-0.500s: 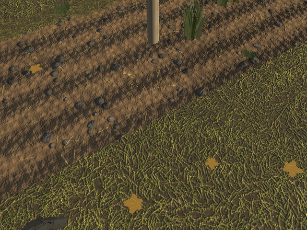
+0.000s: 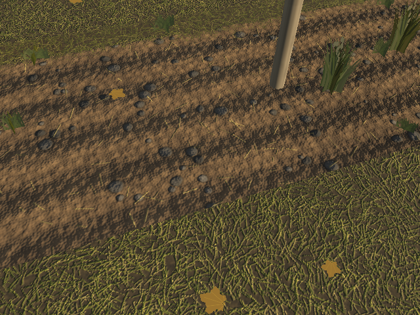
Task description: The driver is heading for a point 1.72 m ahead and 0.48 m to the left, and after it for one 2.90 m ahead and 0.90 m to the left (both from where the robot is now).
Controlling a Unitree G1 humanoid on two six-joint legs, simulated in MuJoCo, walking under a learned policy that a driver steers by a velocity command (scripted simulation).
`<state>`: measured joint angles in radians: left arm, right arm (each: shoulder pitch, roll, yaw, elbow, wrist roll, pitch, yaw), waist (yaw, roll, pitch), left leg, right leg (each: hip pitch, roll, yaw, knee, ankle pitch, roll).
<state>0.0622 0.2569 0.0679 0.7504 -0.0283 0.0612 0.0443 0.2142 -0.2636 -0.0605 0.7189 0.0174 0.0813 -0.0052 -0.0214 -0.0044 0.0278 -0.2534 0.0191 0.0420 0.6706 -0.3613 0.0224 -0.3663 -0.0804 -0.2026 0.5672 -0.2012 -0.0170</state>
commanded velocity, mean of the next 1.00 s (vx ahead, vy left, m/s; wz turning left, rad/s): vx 0.25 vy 0.00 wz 0.43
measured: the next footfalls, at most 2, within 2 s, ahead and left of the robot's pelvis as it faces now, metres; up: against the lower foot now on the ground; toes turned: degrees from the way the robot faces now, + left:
right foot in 0.60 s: +0.10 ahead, -0.09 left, +0.00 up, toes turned +27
left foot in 1.18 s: +0.36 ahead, +0.36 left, -0.16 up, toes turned +26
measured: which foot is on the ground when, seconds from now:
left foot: down 0.00-0.60, up 0.62-1.00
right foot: down 0.00-0.00, up 0.02-0.58, down 0.60-1.00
